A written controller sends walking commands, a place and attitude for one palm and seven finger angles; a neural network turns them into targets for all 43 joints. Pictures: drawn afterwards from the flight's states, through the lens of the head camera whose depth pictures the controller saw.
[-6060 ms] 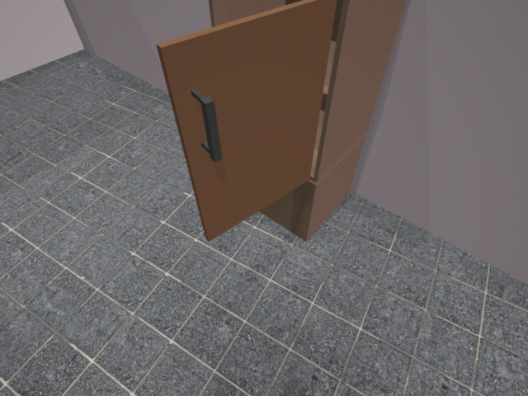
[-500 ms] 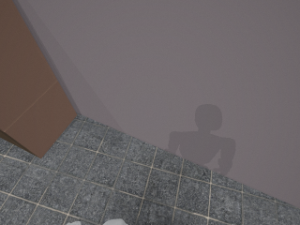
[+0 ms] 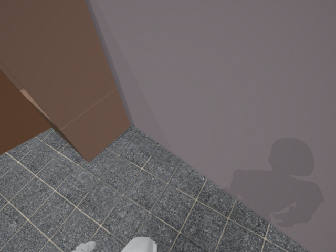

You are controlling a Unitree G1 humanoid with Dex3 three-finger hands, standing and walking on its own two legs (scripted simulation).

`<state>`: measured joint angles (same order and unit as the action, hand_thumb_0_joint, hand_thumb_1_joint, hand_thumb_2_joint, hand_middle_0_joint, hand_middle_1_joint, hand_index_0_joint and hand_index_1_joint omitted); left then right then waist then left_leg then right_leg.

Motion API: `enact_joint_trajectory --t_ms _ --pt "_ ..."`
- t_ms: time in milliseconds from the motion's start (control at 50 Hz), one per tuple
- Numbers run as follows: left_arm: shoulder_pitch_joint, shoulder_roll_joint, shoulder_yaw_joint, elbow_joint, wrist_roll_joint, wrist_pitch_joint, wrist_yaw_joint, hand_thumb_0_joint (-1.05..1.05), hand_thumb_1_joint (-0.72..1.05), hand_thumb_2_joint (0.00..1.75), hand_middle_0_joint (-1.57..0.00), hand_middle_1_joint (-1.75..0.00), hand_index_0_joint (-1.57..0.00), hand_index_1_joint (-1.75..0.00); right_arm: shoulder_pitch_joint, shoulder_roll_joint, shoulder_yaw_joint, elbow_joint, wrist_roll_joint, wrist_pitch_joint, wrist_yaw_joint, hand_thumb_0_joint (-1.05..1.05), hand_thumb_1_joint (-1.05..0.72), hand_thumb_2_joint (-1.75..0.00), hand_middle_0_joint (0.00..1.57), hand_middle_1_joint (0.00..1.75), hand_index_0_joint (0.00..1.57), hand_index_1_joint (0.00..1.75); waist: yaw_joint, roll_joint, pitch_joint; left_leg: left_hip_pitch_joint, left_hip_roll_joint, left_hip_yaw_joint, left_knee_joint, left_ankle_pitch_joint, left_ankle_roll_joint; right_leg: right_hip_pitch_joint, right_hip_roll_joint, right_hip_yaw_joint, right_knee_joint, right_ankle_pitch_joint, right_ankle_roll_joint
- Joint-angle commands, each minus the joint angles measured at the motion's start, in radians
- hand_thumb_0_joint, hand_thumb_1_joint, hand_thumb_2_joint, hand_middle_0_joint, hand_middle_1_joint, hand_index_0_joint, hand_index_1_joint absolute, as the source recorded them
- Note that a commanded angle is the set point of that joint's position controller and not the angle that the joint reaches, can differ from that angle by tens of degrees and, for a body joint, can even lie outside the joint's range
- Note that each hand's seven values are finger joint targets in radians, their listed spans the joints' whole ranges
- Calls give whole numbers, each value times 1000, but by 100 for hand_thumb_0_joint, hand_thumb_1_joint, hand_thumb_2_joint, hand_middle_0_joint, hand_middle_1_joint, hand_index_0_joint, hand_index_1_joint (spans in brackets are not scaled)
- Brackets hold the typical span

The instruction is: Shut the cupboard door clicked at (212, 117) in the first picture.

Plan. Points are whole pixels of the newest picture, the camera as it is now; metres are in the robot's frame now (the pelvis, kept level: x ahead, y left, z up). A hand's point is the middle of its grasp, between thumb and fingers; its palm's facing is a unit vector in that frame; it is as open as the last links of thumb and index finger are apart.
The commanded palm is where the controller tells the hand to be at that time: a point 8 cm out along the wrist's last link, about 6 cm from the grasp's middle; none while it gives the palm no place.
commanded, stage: turn to face it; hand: left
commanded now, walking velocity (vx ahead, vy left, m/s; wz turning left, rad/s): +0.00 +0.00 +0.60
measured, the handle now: out of the picture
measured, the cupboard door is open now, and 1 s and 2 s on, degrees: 78 78 78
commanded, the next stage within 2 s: take the last steps up to it in 0.90 s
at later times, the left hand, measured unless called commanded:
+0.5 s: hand out of the picture +0.04 +0.24 -0.16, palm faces +0.32 -0.91 -0.28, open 7.4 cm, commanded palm none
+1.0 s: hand out of the picture -0.04 +0.18 -0.18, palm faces +0.57 -0.79 -0.23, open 7.4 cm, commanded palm none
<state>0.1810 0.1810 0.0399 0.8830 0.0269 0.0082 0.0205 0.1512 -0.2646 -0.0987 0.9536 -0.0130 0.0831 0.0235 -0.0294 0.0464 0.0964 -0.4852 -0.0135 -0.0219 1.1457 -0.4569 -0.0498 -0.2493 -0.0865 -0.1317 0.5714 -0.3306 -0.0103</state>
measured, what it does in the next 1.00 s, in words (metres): steps on the spot, turning left: left foot, then right foot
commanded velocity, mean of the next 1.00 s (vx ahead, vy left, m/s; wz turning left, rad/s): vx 0.01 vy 0.00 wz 0.47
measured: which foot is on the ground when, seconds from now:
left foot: up 0.00-0.22, down 0.24-0.60, up 0.62-0.96, down 0.98-1.00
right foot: down 0.00-0.24, up 0.26-0.60, down 0.62-0.98, up 1.00-1.00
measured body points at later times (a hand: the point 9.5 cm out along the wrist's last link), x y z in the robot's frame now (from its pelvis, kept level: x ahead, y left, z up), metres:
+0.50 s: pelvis +0.02 +0.01 +0.00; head +0.07 +0.02 +0.45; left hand +0.03 +0.29 -0.14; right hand +0.18 -0.21 -0.14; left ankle -0.01 +0.12 -0.73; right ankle +0.05 -0.14 -0.68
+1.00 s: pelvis +0.04 -0.01 -0.01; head +0.08 +0.03 +0.44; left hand -0.07 +0.22 -0.16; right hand +0.27 -0.16 -0.15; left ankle -0.02 +0.08 -0.74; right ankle +0.08 -0.13 -0.73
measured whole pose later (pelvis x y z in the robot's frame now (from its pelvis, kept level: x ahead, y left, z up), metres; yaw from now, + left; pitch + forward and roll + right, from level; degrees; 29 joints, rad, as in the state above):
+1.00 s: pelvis +0.04 -0.01 -0.01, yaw +33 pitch +0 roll +1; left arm 0.26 0.22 0.06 0.96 0.02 0.02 0.02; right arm 0.10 -0.22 -0.05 0.96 -0.01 0.03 0.02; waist 0.01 -0.04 0.10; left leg -0.27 0.01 0.08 0.58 -0.26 0.01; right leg -0.25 -0.15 -0.19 0.69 -0.44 0.04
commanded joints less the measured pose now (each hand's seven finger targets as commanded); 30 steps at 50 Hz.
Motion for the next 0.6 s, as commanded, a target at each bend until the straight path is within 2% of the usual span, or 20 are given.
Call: enact_joint_trajectory --t_ms 0,60,120,160,180,200,220,240,260,280,300,320,360,440,480,500,520,540,560,580 --pt "45 183 48 -59 -2 -27 18 0 90 90 -20 -30 -20 -30 -53 -26 9 -94 0 -24 7 0 -90 -90 20 30 20 30 35 -240 -109 -49 42 49 -100 2 -22 172 -246 83 -192 587 -88" --pt "110 215 61 -31 0 -26 16 0 90 90 -20 -30 -20 -30 -96 -2 21 -100 3 -32 10 0 -90 -90 20 30 20 30 70 -224 -129 -5 28 103 -284 -4 -17 247 -266 52 -147 704 -90" --pt "130 228 71 -14 4 -22 13 0 90 90 -20 -30 -20 -30 -101 -2 25 -112 7 -40 10 0 -90 -90 20 30 20 30 79 -282 -143 50 19 135 -423 4 2 272 -282 26 -97 759 -82" --pt "115 238 75 -16 -3 -19 9 0 90 90 -20 -30 -20 -30 -62 -19 23 -105 3 -45 6 0 -90 -90 20 30 20 30 50 -249 -148 149 8 156 -541 93 15 218 -283 -5 -43 729 -56" --pt "94 237 78 -22 -8 -18 6 0 90 90 -20 -30 -20 -30 -12 -41 16 -94 -1 -49 4 0 -90 -90 20 30 20 30 13 -218 -165 257 6 159 -649 189 27 155 -271 -37 35 684 -24" --pt "77 215 75 -38 -17 -14 1 0 90 90 -20 -30 -20 -30 68 -108 -2 -78 -7 -59 2 0 -90 -90 20 30 20 30 -35 -68 -222 459 102 55 -733 408 70 -3 -231 -78 207 495 27" --pt "45 141 51 -79 -22 -9 -9 0 90 90 -20 -30 -20 -30 138 -226 -34 -70 -14 -60 -3 0 -90 -90 20 30 20 30 -73 264 -245 609 392 -333 -752 789 217 -308 -72 -81 452 -245 104" --pt "-19 147 44 -115 -10 6 1 0 90 90 -20 -30 -20 -30 193 -259 -36 -49 -9 -50 -11 0 -90 -90 20 30 20 30 -91 177 -241 537 472 -358 -754 816 303 -336 -53 47 556 -365 87" --pt "-65 133 46 -106 -9 15 6 0 90 90 -20 -30 -20 -30 170 -234 -33 -51 -11 -57 -26 0 -90 -90 20 30 20 30 -80 171 -213 502 420 -365 -770 756 288 -384 -53 93 606 -302 93" --pt "-75 137 50 -91 -11 17 4 0 90 90 -20 -30 -20 -30 119 -208 -25 -63 -13 -58 -36 0 -90 -90 20 30 20 30 -60 184 -164 423 374 -315 -785 686 267 -376 -55 124 626 -233 95" --pt "-58 143 54 -69 -11 20 -2 0 90 90 -20 -30 -20 -30 59 -176 -15 -77 -13 -59 -39 0 -90 -90 20 30 20 30 -27 152 -128 357 321 -254 -797 637 239 -344 -51 136 622 -161 96" --pt "-32 141 54 -53 -9 22 -8 0 90 90 -20 -30 -20 -30 27 -160 -8 -86 -14 -64 -39 0 -90 -90 20 30 20 30 -2 104 -122 328 292 -211 -800 609 219 -313 -45 131 599 -125 97" --pt "0 134 52 -38 -11 24 -11 0 90 90 -20 -30 -20 -30 15 -155 -4 -86 -13 -69 -38 0 -90 -90 20 30 20 30 17 76 -127 334 255 -175 -793 619 207 -276 -25 117 523 -101 100" --pt "-29 125 45 -56 -13 22 -9 0 90 90 -20 -30 -20 -30 27 -162 -11 -75 -17 -62 -34 0 -90 -90 20 30 20 30 6 83 -131 311 238 -206 -780 583 211 -193 15 99 332 -120 97" --pt "-26 122 43 -61 -15 19 -9 0 90 90 -20 -30 -20 -30 22 -165 -14 -76 -17 -57 -32 0 -90 -90 20 30 20 30 7 120 -127 286 222 -231 -763 578 203 -136 43 84 230 -111 92" --pt "-6 123 42 -60 -17 16 -7 0 90 90 -20 -30 -20 -30 8 -165 -16 -82 -17 -54 -32 0 -90 -90 20 30 20 30 16 144 -135 266 218 -248 -745 589 201 -87 55 80 171 -96 87" --pt "25 130 44 -52 -17 10 -6 0 90 90 -20 -30 -20 -30 -13 -160 -17 -87 -13 -52 -31 0 -90 -90 20 30 20 30 35 134 -146 230 207 -249 -716 580 189 -14 66 76 92 -41 84" --pt "62 135 47 -41 -18 2 -5 0 90 90 -20 -30 -20 -30 -31 -153 -17 -95 -9 -50 -30 0 -90 -90 20 30 20 30 56 109 -151 183 177 -239 -679 539 161 73 67 64 -30 47 81" --pt "107 172 56 -34 -14 -10 1 0 90 90 -20 -30 -20 -30 -36 -127 -14 -102 -2 -51 -27 0 -90 -90 20 30 20 30 79 32 -160 104 120 -205 -598 417 111 190 3 118 -177 133 68" --pt "137 264 75 -29 3 -21 11 0 90 90 -20 -30 -20 -30 -14 -57 -6 -119 8 -52 -20 0 -90 -90 20 30 20 30 85 -244 -178 -77 -22 -56 -379 98 33 311 -256 385 -265 237 -21"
